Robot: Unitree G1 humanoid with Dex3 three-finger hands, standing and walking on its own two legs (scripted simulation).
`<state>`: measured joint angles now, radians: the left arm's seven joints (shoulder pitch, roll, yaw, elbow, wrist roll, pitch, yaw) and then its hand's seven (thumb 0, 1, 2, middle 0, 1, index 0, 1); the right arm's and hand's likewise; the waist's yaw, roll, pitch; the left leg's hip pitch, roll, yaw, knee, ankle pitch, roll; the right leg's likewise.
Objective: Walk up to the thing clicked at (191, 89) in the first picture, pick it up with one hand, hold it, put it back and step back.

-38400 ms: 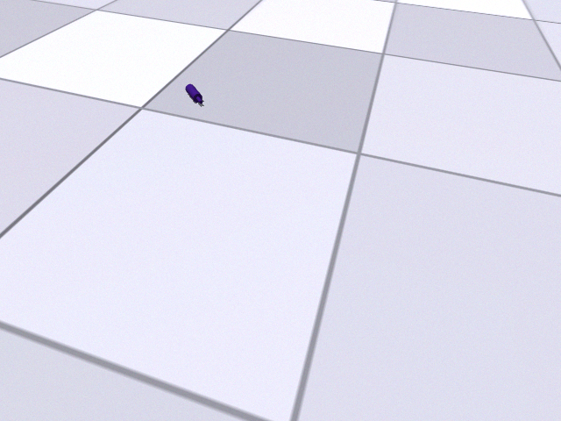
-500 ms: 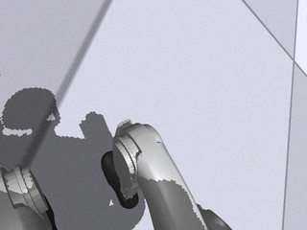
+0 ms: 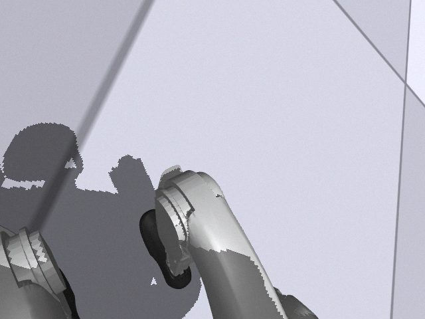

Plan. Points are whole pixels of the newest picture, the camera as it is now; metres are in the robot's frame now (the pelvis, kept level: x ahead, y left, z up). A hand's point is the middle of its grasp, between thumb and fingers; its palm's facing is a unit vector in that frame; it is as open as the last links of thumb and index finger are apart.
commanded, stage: close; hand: left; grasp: from above
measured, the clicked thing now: out of the picture +0.49 +0.29 -0.29
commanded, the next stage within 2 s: settle in 0.46 s
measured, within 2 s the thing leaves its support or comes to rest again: leaves its support in 0.94 s
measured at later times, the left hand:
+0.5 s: hand out of the picture +0.47 +0.31 -0.26, palm faces -0.41 -0.17 -0.90, open 9.4 cm
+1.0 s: hand out of the picture +0.47 +0.32 -0.24, palm faces -0.39 -0.16 -0.91, open 9.2 cm
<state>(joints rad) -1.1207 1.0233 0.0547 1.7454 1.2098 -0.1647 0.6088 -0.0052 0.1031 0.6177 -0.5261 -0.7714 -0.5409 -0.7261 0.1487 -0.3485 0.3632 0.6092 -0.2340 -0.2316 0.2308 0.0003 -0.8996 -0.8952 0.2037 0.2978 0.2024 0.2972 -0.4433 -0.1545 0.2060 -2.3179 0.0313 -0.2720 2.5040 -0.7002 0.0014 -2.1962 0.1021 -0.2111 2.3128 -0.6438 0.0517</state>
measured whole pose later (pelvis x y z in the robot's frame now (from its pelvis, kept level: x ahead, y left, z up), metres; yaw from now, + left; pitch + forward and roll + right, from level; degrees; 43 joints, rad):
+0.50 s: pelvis +0.00 +0.00 +0.00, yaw +0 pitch +28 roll -15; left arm -1.14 1.03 0.07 1.75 1.22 -0.14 0.61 0.00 0.10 0.45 -0.68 -0.62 -0.70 -0.58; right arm 0.15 -0.36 0.36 0.59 -0.23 -0.24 0.23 0.00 -0.90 -0.90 0.20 0.30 0.20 0.30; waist -0.45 -0.15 0.21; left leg -2.33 0.03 -0.26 2.50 -0.69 0.01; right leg -2.20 0.10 -0.20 2.31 -0.64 0.06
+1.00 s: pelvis +0.00 +0.00 +0.00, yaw +1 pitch +30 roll -14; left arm -1.04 0.95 0.09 1.51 1.19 -0.11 0.50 0.00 0.13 0.33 -0.79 -0.43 -0.81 -0.40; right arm 0.18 -0.35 0.29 0.62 -0.21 -0.20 0.24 0.00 -0.92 -0.90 0.20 0.30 0.20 0.30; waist -0.39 -0.12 0.16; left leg -2.33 0.02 -0.25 2.47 -0.69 -0.01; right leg -2.22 0.09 -0.20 2.30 -0.65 0.04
